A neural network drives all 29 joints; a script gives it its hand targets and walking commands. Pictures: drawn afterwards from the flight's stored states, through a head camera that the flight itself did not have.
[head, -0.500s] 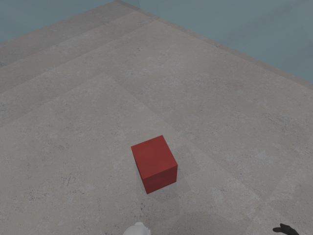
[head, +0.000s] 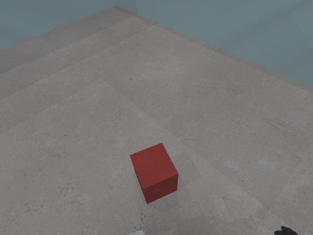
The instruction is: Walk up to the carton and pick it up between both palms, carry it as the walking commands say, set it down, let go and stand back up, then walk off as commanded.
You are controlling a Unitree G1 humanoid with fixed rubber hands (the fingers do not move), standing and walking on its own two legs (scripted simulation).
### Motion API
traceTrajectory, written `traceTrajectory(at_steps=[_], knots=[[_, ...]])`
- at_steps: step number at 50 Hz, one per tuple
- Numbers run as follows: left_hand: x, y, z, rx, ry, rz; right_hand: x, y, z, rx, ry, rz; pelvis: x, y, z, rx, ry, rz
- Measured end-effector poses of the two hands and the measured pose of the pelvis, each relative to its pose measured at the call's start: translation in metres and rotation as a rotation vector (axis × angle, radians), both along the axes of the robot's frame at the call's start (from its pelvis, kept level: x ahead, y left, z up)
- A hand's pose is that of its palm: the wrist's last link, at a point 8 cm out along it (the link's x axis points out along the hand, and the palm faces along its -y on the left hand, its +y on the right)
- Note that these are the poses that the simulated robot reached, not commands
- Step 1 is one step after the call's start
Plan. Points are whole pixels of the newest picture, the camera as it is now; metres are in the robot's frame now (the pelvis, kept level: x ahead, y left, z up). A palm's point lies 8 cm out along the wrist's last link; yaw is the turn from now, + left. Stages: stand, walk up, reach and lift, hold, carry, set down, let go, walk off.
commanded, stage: walk up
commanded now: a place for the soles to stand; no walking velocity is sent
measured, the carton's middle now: (154, 173) +0.55 +0.09 -0.61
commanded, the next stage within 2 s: none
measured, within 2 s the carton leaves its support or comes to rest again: neither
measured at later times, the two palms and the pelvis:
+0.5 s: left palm out of the picture +0.07 +0.32 -0.08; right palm out of the picture +0.13 -0.31 -0.08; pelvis +0.02 -0.01 +0.00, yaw +0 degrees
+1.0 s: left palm out of the picture +0.14 +0.26 -0.08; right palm out of the picture +0.10 -0.40 -0.07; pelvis +0.03 -0.06 -0.01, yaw -2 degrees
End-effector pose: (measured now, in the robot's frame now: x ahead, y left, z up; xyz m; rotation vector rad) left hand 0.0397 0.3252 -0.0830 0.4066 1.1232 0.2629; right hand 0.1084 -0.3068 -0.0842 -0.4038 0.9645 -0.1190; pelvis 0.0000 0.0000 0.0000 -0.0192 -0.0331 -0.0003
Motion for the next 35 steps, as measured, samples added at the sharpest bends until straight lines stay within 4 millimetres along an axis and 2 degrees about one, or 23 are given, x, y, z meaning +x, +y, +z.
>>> traceTrajectory(at_steps=[6, 17, 35], knots=[[0.02, 0.002, -0.001, -0.006, -0.017, -0.008, 0.013, 0.003, 0.003, -0.008, -0.019, 0.003, 0.011, 0.003, 0.0, -0.003, 0.004, -0.002], [0.033, -0.004, 0.0, -0.002, -0.019, -0.014, 0.023, -0.003, 0.001, -0.006, -0.015, 0.002, 0.022, -0.002, 0.0, 0.003, 0.016, -0.003], [0.02, -0.01, 0.002, 0.011, -0.022, -0.005, 0.017, -0.01, -0.002, 0.006, -0.038, 0.001, 0.011, -0.011, -0.002, 0.016, -0.005, -0.002]])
